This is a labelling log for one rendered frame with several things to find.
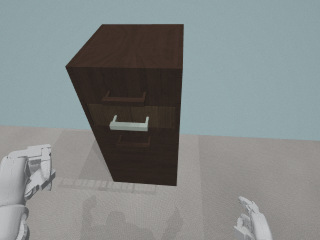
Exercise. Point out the robot right hand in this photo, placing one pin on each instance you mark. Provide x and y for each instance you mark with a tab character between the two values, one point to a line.
257	225

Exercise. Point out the left robot forearm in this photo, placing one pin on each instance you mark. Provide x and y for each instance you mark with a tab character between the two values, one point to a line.
13	224

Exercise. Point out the robot left hand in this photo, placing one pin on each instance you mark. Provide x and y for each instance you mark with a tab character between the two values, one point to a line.
15	172

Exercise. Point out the handle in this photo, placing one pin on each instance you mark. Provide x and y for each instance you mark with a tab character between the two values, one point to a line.
123	101
133	145
129	126

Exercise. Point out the drawer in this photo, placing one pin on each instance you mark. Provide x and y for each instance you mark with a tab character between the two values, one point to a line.
159	116

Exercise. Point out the cabinet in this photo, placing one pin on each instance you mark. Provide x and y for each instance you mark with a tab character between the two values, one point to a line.
134	61

